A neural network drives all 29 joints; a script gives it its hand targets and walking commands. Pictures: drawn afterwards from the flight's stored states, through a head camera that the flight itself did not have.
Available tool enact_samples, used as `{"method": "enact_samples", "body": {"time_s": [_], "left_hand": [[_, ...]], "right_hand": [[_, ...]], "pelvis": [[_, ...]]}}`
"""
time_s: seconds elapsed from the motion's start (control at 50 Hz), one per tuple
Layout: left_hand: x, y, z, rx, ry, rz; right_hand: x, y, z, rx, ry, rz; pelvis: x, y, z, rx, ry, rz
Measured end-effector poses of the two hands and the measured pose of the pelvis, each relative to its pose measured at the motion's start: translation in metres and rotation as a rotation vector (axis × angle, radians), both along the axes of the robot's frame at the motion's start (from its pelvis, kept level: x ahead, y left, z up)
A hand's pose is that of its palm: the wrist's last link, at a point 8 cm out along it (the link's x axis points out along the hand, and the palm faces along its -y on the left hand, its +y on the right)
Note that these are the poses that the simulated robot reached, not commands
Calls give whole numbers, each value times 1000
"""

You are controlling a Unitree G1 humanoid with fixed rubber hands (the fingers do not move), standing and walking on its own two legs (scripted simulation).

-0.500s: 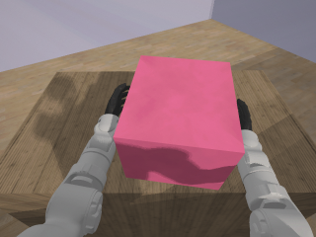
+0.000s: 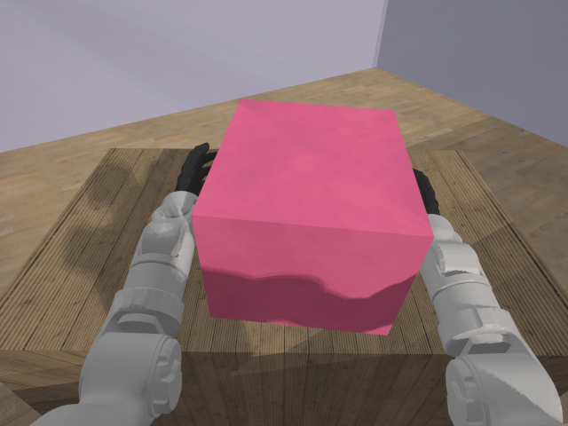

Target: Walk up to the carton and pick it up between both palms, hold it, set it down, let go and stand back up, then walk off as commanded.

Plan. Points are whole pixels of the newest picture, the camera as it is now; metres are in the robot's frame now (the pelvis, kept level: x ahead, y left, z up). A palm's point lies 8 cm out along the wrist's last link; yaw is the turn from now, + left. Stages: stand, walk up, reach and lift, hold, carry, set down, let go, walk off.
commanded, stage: reach and lift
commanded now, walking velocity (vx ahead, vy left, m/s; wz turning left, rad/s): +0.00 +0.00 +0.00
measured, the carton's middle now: (307, 207) +0.40 -0.01 +0.14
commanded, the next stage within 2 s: hold in 1.00 s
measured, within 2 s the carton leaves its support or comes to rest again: neither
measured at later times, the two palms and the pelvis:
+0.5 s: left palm (181, 191) +0.39 +0.17 +0.18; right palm (418, 211) +0.37 -0.17 +0.15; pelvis +0.00 +0.00 +0.00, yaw +0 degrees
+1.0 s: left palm (176, 184) +0.38 +0.17 +0.19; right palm (419, 204) +0.37 -0.17 +0.17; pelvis +0.00 +0.00 +0.00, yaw +0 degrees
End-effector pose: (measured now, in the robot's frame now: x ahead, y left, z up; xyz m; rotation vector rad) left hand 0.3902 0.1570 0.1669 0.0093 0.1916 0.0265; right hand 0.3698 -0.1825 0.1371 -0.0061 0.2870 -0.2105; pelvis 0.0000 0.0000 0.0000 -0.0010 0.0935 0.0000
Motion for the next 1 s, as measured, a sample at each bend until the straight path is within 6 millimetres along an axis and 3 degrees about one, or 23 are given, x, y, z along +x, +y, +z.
{"method": "enact_samples", "body": {"time_s": [0.32, 1.0], "left_hand": [[-4, 11, 10, -31, 18, 20], [-7, 14, 25, -39, 14, 38]], "right_hand": [[0, 10, 14, 9, 8, 11], [2, 13, 29, 27, -4, 22]], "pelvis": [[0, 4, 1, -5, -16, 0], [1, 4, 2, -5, -25, 1]]}}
